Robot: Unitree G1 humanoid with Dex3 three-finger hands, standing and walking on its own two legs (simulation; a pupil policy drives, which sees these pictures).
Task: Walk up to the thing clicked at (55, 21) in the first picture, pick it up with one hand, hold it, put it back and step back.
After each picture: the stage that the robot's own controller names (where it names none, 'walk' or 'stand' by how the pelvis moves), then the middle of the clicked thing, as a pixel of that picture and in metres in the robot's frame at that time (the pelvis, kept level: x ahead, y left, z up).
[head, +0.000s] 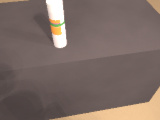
stand; (57, 24) +0.69 +0.16 +0.02
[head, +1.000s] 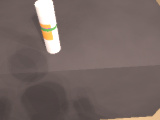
rise first; (49, 29) +0.61 +0.21 +0.04
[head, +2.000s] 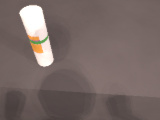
stand; (39, 39) +0.50 +0.21 +0.05
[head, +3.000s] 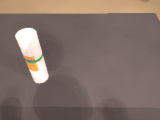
stand; (34, 58) +0.47 +0.23 +0.02
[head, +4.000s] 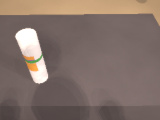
stand; (34, 58) +0.47 +0.23 +0.02
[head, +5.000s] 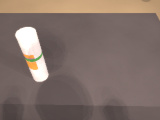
stand; (34, 57) +0.48 +0.23 +0.02
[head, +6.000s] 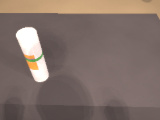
stand; (34, 57) +0.48 +0.23 +0.02
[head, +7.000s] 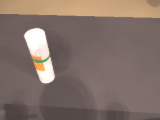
rise first; (41, 58) +0.47 +0.22 +0.02
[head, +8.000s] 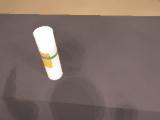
go down; (49, 55) +0.49 +0.20 +0.02
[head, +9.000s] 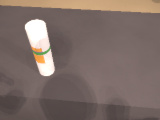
go down; (42, 51) +0.50 +0.20 +0.03
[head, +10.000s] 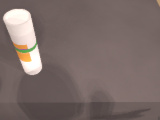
go down; (26, 47) +0.46 +0.19 +0.05
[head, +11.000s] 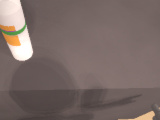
close in; (14, 29) +0.49 +0.20 +0.08
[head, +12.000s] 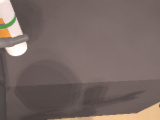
close; (4, 22) +0.50 +0.21 +0.10
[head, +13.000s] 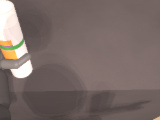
lift; (12, 45) +0.44 +0.22 +0.09
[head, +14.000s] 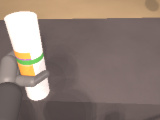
lift; (31, 60) +0.32 +0.17 +0.19
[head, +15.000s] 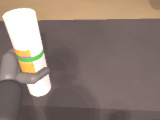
hold; (31, 57) +0.33 +0.17 +0.19
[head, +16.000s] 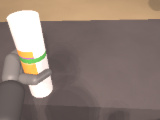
hold; (34, 59) +0.33 +0.16 +0.19
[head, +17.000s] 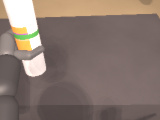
crouch; (27, 37) +0.41 +0.18 +0.20
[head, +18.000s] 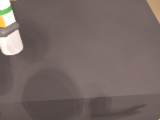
lower; (0, 14) +0.50 +0.22 +0.19
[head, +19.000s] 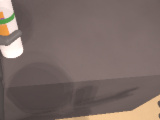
lower; (2, 20) +0.51 +0.20 +0.10
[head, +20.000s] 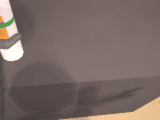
lower; (2, 24) +0.50 +0.20 +0.10
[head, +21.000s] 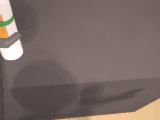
lower; (2, 23) +0.51 +0.21 +0.10
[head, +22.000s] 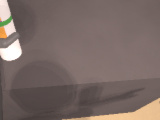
lower; (0, 23) +0.51 +0.21 +0.10
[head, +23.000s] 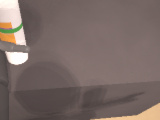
withdraw; (10, 29) +0.49 +0.19 +0.09
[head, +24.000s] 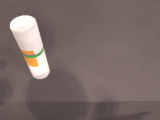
sink last; (33, 52) +0.44 +0.18 +0.06
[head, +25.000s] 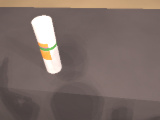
stand; (48, 47) +0.50 +0.20 +0.06
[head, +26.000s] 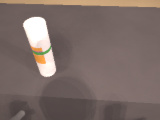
stand; (42, 50) +0.47 +0.19 +0.06
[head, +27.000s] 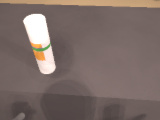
stand; (42, 47) +0.49 +0.19 +0.06
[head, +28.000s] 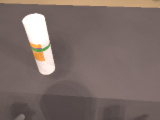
stand; (41, 47) +0.49 +0.19 +0.07
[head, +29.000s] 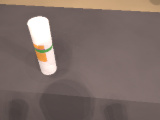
stand; (44, 49) +0.49 +0.20 +0.05
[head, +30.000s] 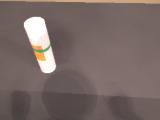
walk; (42, 48) +0.50 +0.20 +0.02
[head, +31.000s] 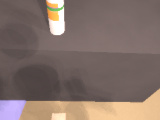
walk; (55, 8) +0.66 +0.16 +0.03
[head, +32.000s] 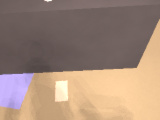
walk; out of the picture +0.96 +0.29 +0.05
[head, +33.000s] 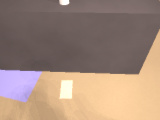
stand; out of the picture +1.10 +0.18 +0.03
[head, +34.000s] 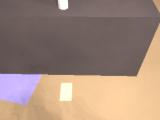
stand; out of the picture +1.11 +0.19 +0.02
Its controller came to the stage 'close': yes
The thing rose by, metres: 0.21
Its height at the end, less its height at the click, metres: +0.00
